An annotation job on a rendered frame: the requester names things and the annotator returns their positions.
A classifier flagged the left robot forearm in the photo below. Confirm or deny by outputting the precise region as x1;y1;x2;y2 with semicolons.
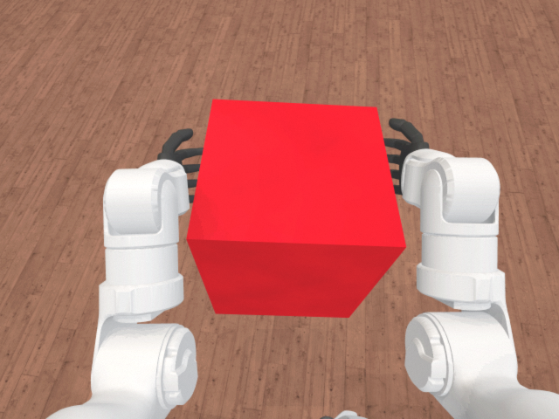
91;160;190;393

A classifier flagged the robot left hand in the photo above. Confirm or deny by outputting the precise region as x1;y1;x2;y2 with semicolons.
157;128;204;203

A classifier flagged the left robot upper arm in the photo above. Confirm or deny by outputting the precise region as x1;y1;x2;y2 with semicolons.
46;324;197;419

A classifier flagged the carton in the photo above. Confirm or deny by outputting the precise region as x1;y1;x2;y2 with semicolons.
186;100;406;318

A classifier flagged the robot right hand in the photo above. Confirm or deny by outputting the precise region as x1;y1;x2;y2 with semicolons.
383;118;429;195

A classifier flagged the right robot upper arm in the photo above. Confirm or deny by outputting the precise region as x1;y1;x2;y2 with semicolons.
404;312;559;419

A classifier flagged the right robot forearm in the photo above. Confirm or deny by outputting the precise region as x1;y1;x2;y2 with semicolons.
401;149;518;370

